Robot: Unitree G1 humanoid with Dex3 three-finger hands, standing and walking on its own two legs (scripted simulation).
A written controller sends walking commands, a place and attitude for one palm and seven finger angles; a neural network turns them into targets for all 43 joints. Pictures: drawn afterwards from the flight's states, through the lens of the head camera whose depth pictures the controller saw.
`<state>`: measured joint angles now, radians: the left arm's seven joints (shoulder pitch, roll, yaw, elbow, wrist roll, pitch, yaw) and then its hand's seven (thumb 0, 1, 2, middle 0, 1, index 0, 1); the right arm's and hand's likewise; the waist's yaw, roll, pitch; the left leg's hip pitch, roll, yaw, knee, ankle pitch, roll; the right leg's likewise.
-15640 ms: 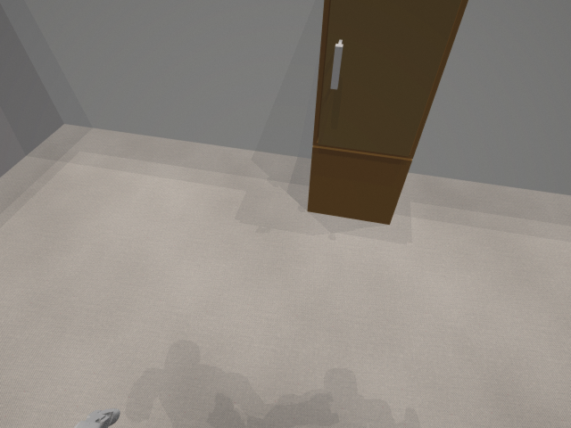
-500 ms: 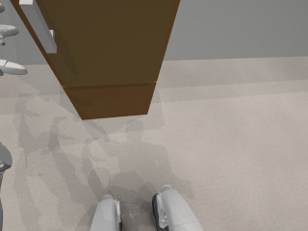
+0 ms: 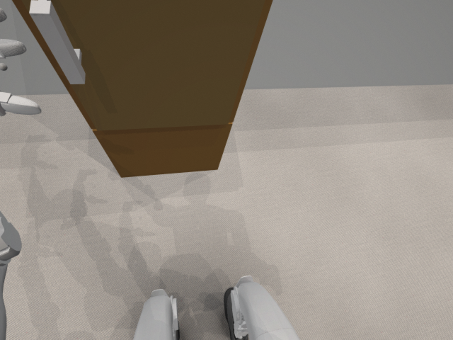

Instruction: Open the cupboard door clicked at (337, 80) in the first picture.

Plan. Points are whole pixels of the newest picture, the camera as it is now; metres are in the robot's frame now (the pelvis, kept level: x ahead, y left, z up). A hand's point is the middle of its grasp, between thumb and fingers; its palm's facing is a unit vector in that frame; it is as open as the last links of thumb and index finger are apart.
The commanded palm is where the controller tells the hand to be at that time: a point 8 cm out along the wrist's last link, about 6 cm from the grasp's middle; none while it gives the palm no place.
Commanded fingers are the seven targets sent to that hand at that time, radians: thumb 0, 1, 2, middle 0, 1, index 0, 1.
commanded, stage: move the hooked fingers beside the handle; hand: left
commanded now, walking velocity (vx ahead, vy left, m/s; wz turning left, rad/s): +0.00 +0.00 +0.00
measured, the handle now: (62, 37) +0.59 +0.21 +0.07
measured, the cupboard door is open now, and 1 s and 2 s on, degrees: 0 0 0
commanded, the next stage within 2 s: slide the fingers in behind the handle in 0.34 s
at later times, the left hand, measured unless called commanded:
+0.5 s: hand (3, 70) +0.52 +0.28 +0.07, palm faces +0.04 -1.00 -0.02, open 14.0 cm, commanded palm +0.50 +0.31 +0.07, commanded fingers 0.00 -0.50 0.30 -0.30 -1.20 -0.30 -1.20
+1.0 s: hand (36, 72) +0.51 +0.24 +0.08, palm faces +0.02 -1.00 -0.03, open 14.0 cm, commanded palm +0.50 +0.27 +0.07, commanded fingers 0.00 -0.50 0.30 -0.30 -1.20 -0.30 -1.20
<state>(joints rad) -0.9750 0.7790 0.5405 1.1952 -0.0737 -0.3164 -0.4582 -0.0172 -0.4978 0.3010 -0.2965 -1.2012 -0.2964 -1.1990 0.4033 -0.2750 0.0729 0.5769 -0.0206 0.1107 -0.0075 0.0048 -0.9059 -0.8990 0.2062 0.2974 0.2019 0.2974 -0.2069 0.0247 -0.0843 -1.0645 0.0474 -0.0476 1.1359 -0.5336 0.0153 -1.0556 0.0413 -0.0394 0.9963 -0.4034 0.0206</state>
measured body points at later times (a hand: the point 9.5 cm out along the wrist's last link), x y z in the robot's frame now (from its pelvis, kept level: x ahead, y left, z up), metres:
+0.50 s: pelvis +0.00 +0.00 +0.00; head +0.17 +0.04 +0.41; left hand +0.51 +0.33 +0.08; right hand -0.01 -0.26 -0.10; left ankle -0.01 +0.10 -0.65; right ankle +0.03 -0.14 -0.65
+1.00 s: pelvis -0.01 +0.00 +0.00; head +0.15 +0.04 +0.42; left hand +0.51 +0.29 +0.08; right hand -0.01 -0.26 -0.10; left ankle -0.01 +0.10 -0.65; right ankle +0.03 -0.14 -0.65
